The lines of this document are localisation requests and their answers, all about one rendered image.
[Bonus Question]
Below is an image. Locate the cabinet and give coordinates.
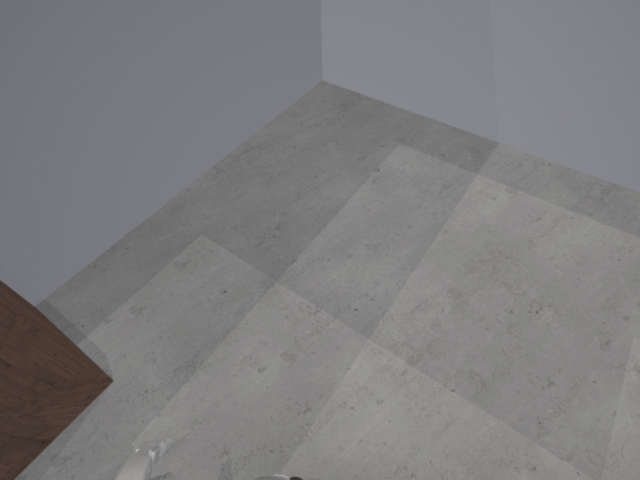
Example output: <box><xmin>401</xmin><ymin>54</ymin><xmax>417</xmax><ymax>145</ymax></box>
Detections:
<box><xmin>0</xmin><ymin>280</ymin><xmax>113</xmax><ymax>480</ymax></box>

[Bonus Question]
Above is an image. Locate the left robot hand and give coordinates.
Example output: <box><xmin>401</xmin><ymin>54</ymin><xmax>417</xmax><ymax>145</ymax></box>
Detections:
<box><xmin>115</xmin><ymin>436</ymin><xmax>176</xmax><ymax>480</ymax></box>

